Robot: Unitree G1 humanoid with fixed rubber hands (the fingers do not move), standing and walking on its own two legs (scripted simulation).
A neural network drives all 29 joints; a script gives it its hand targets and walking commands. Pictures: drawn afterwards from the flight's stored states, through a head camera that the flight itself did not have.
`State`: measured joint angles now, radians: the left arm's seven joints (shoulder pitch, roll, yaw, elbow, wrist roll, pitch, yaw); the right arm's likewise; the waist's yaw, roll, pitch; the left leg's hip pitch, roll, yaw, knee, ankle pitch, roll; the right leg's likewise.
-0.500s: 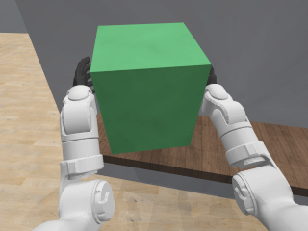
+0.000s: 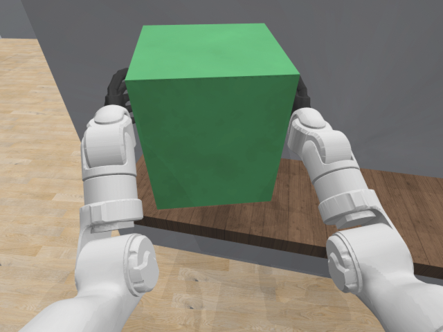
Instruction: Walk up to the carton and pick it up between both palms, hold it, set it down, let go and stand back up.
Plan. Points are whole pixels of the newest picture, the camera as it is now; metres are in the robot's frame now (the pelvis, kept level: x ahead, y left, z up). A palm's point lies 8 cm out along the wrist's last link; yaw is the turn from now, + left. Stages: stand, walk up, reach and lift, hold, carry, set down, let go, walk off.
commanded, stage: hold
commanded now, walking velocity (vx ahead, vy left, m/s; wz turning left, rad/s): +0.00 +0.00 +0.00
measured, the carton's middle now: (210, 117) +0.40 +0.00 +0.23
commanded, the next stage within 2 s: none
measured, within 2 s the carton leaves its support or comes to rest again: neither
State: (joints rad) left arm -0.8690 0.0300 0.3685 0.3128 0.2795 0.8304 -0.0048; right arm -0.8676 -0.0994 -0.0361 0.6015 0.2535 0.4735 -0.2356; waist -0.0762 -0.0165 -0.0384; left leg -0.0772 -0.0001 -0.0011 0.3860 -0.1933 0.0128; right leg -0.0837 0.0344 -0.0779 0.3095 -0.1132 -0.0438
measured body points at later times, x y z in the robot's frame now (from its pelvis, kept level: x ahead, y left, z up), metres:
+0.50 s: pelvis +0.01 +0.00 +0.00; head -0.06 +0.02 +0.44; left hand +0.39 +0.17 +0.26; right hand +0.38 -0.14 +0.25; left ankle +0.02 +0.11 -0.75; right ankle +0.05 -0.09 -0.75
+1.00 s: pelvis +0.00 +0.00 +0.00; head -0.07 +0.02 +0.44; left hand +0.39 +0.17 +0.26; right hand +0.39 -0.14 +0.26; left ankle +0.02 +0.11 -0.75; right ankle +0.04 -0.09 -0.75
